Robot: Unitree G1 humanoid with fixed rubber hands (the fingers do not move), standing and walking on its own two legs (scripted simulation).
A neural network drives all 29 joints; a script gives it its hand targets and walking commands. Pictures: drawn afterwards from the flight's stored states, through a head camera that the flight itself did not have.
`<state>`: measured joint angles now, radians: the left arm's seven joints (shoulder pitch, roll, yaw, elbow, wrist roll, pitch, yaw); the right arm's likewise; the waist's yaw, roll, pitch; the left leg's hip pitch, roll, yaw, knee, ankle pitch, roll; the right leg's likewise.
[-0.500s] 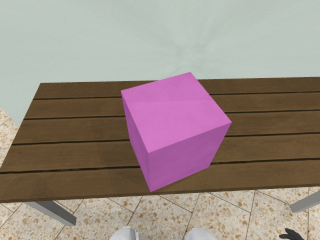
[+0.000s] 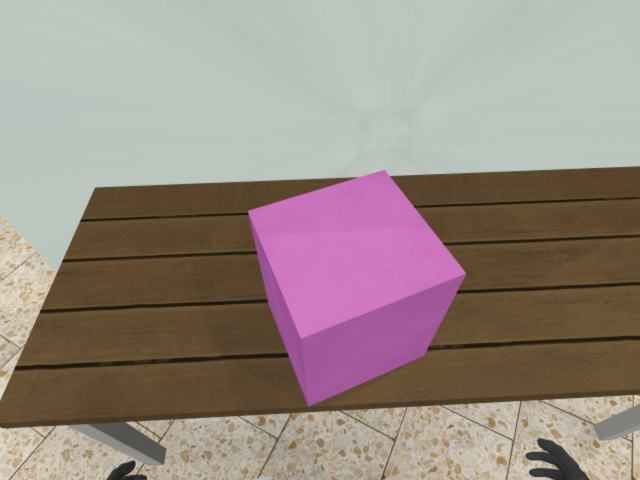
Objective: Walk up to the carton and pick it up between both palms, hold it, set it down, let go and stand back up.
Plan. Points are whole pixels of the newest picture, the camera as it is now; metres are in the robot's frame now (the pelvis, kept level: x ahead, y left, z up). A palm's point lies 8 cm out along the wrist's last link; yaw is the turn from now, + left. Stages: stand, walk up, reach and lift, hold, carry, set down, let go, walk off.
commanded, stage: walk up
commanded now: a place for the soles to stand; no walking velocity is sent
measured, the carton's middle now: (345, 291) +0.38 -0.03 -0.04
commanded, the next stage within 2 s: reach and lift in 1.04 s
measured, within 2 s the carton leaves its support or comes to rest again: neither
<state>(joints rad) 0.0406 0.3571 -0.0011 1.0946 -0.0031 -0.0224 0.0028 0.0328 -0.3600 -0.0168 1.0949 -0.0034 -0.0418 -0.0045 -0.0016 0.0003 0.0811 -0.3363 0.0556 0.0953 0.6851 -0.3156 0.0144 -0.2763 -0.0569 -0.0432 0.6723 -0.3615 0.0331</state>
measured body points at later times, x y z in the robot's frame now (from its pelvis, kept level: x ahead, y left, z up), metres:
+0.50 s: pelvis -0.02 +0.01 +0.01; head +0.01 +0.00 +0.46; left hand +0.08 +0.31 -0.11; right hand +0.08 -0.30 -0.12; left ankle +0.03 +0.11 -0.72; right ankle +0.00 -0.14 -0.72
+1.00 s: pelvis -0.02 +0.01 +0.02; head +0.00 +0.01 +0.46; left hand +0.05 +0.31 -0.12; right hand +0.06 -0.29 -0.12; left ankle +0.03 +0.11 -0.72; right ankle +0.00 -0.14 -0.72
